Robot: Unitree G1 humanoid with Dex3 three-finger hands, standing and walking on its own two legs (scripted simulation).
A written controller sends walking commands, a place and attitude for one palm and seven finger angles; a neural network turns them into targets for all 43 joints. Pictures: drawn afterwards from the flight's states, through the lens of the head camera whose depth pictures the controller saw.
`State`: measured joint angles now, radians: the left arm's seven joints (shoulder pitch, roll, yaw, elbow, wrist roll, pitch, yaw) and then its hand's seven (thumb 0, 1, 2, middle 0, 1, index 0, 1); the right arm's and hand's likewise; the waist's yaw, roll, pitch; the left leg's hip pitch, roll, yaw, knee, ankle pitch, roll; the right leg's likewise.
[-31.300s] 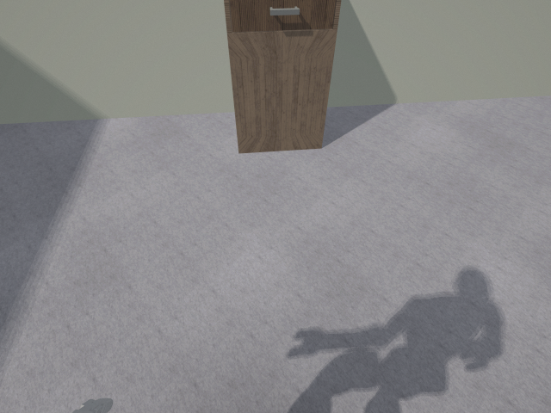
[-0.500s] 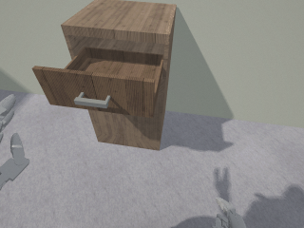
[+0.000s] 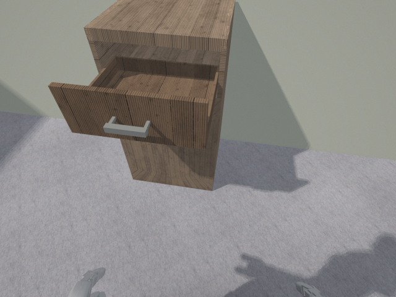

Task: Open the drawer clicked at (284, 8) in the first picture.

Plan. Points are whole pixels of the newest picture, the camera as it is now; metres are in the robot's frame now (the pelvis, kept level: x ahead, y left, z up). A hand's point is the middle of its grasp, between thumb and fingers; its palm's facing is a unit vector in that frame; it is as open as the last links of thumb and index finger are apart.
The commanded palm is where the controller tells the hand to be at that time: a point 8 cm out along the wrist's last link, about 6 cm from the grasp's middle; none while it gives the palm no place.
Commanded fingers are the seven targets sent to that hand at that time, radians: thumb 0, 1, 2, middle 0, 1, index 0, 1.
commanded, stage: let the arm hang, fingers relaxed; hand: left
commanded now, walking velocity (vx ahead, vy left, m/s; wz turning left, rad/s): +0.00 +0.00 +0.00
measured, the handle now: (128, 125) +0.56 +0.22 +0.01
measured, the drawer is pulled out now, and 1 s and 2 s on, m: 0.29 0.29 0.29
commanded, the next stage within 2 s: look to check the result in 0.88 s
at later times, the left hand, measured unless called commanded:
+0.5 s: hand out of the picture -0.05 +0.18 -0.16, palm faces +0.02 -0.98 -0.22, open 7.3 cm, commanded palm none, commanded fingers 0.00 0.90 0.90 -0.20 -0.30 -0.20 -0.30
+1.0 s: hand out of the picture +0.01 +0.16 -0.16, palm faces +0.03 -0.98 -0.19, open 7.3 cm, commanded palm none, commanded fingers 0.00 0.90 0.90 -0.20 -0.30 -0.20 -0.30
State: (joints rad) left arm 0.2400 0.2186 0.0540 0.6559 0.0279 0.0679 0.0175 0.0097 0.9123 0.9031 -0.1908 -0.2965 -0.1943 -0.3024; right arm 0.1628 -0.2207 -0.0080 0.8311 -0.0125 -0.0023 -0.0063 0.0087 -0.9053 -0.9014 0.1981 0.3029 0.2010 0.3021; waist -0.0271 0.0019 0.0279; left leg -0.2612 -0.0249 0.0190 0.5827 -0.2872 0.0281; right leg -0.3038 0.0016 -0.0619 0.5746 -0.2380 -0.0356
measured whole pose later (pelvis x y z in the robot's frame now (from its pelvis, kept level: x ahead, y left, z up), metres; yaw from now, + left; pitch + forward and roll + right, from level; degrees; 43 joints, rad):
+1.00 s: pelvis +0.01 -0.01 +0.01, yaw -2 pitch -2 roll +0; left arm 0.27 0.12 0.02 1.13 0.01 0.00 0.04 0.01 0.92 0.90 -0.20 -0.30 -0.20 -0.30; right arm 0.33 -0.11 -0.01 1.11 -0.01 0.01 -0.04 0.00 -0.91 -0.90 0.20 0.30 0.20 0.30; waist 0.00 0.02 0.06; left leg -0.17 0.00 0.04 0.43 -0.22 0.02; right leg -0.22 0.03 -0.04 0.41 -0.16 -0.05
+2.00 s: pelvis +0.03 -0.02 +0.01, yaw -1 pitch -2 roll +0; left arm 0.27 0.11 0.02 1.15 0.01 -0.01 0.04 0.01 0.91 0.90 -0.20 -0.30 -0.20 -0.30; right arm 0.31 -0.11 -0.01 1.14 -0.01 0.01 -0.05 0.00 -0.91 -0.90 0.20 0.30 0.20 0.30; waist 0.00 0.03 0.07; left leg -0.12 0.02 0.03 0.39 -0.24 -0.01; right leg -0.17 0.05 -0.05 0.38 -0.18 -0.07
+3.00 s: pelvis +0.04 -0.02 +0.02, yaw -2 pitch -2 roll +0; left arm 0.27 0.12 0.02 1.14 0.01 -0.01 0.04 0.01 0.91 0.90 -0.20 -0.30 -0.20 -0.30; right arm 0.30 -0.11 -0.01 1.14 0.00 0.00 -0.05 0.00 -0.91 -0.90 0.20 0.30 0.20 0.30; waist 0.00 0.02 0.07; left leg -0.10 0.02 0.04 0.37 -0.25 -0.01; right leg -0.16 0.05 -0.04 0.38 -0.19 -0.07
